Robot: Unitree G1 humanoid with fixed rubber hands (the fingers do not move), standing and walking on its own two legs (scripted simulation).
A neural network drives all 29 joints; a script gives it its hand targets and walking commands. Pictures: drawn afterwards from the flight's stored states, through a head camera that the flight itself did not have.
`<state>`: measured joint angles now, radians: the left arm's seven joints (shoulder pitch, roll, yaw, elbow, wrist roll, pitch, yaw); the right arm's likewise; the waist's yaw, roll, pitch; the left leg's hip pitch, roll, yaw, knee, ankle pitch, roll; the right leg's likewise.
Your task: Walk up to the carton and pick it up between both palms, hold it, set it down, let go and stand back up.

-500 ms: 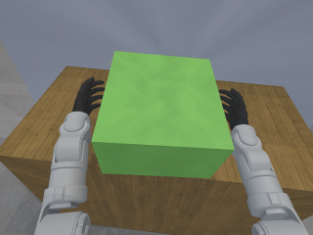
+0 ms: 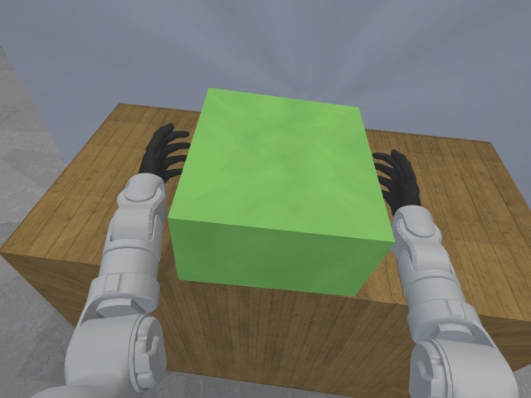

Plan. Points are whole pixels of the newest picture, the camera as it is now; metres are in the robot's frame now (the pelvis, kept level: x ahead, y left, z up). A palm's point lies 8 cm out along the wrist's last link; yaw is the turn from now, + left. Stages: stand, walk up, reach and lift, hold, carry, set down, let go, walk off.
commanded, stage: set down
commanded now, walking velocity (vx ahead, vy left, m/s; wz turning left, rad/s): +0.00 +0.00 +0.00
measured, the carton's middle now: (277, 185) +0.45 +0.00 +0.07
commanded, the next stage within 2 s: none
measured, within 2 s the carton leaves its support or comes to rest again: rests again in 1.76 s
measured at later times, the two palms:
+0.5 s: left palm (164, 171) +0.43 +0.18 +0.12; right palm (399, 196) +0.41 -0.20 +0.10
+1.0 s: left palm (173, 177) +0.45 +0.17 +0.09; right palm (396, 206) +0.41 -0.21 +0.07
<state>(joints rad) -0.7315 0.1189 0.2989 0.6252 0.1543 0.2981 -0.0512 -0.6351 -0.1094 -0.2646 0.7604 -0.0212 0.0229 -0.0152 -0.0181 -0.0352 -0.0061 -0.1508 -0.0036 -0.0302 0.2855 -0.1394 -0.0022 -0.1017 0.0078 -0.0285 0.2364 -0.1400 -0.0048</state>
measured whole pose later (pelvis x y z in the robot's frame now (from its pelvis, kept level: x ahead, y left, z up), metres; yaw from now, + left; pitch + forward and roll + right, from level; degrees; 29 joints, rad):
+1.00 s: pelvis +0.01 +0.00 +0.00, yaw -2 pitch +9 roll +0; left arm -0.88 0.13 0.35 1.00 0.17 0.05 -0.03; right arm -0.71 -0.09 -0.47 0.92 -0.22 -0.12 0.03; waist 0.02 -0.02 -0.07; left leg -0.30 0.01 0.02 0.28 -0.14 0.00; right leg -0.27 0.01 -0.03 0.24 -0.13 -0.01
